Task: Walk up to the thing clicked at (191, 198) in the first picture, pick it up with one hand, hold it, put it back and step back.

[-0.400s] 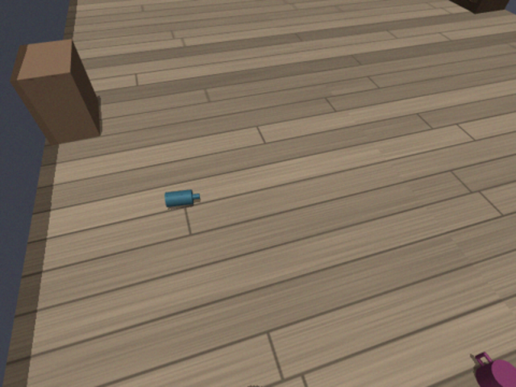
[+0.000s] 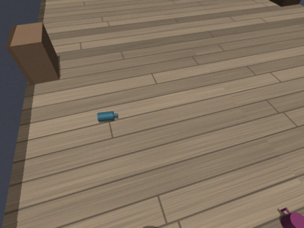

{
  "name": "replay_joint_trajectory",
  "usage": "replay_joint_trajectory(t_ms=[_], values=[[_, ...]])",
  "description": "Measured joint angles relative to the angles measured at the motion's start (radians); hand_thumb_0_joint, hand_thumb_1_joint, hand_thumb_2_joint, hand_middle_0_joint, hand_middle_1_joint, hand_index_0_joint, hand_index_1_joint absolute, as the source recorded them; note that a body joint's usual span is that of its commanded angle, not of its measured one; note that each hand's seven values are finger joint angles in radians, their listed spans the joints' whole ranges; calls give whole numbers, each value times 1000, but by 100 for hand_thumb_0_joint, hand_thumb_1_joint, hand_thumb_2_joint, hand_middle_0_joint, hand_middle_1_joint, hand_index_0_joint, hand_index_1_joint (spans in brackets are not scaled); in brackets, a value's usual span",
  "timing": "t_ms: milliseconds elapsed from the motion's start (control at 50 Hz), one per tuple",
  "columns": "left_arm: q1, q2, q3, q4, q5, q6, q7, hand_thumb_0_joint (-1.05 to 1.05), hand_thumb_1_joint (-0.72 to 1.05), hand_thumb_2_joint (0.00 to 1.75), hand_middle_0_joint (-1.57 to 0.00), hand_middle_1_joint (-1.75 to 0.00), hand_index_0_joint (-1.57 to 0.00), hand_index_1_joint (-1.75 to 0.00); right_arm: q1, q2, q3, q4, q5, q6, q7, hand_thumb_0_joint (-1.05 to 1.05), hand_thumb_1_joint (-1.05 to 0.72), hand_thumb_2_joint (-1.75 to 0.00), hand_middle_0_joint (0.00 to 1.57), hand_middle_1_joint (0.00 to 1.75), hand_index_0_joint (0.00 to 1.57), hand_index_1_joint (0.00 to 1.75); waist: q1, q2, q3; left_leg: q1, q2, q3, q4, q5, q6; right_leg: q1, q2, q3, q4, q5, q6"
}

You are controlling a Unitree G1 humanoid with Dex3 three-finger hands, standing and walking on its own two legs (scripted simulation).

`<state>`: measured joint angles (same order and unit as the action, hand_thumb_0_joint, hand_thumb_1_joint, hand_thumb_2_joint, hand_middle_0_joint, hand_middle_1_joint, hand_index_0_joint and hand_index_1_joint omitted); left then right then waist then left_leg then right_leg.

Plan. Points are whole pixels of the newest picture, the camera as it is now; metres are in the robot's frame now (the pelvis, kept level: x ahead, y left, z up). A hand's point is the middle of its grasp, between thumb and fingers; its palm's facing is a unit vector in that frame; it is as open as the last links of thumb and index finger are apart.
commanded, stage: stand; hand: left
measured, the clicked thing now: (108, 116) +1.05 +0.38 -0.75
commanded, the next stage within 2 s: walk up in 0.72 s
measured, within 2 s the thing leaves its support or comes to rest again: neither
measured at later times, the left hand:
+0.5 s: hand out of the picture +0.08 +0.25 -0.16, palm faces -0.02 -0.94 -0.33, open 7.4 cm
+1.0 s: hand out of the picture +0.06 +0.33 -0.16, palm faces +0.09 -0.92 -0.38, open 7.4 cm
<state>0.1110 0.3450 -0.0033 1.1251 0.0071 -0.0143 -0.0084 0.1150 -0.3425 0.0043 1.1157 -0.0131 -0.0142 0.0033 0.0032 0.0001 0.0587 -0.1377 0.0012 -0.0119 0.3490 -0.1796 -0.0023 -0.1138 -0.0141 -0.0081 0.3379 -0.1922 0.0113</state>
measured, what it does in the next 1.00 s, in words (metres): lifts its left foot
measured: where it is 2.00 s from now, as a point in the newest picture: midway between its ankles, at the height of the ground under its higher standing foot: (136, 191)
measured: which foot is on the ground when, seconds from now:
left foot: down 0.00-0.80, up 0.82-1.00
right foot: down 0.00-1.00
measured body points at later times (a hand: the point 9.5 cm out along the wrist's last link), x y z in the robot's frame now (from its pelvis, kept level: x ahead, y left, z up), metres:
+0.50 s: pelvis +0.01 +0.00 +0.00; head +0.02 +0.00 +0.45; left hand +0.09 +0.30 -0.13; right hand +0.09 -0.30 -0.13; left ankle +0.01 +0.12 -0.75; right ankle +0.00 -0.13 -0.75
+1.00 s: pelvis +0.06 +0.04 -0.01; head +0.07 +0.06 +0.43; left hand +0.05 +0.38 -0.14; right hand +0.16 -0.29 -0.12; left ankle +0.11 +0.19 -0.74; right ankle +0.00 -0.12 -0.75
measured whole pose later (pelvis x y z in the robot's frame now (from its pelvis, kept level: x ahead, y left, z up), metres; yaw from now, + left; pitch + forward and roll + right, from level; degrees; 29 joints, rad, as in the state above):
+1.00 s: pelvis +0.06 +0.04 -0.01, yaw +6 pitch -2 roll -2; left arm 0.28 0.44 0.08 0.99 0.04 -0.05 -0.05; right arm 0.23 -0.43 -0.10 0.98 -0.04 -0.02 0.09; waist 0.03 0.00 0.06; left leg -0.38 0.08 0.00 0.65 -0.33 0.01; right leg -0.04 -0.07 -0.10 0.43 -0.36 0.01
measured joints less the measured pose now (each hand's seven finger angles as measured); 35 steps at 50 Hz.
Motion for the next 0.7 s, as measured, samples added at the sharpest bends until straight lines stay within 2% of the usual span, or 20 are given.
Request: replay_joint_trajectory(t_ms=[700], values=[[0,3,0,-4,0,0,3,0,90,90,-20,-30,-20,-30,-1,-1,0,4,0,1,-1,1,-91,-90,20,30,21,30,-2,-4,-3,14,-1,-5,-13,-2,1,22,-1,-5,-26,3,2]])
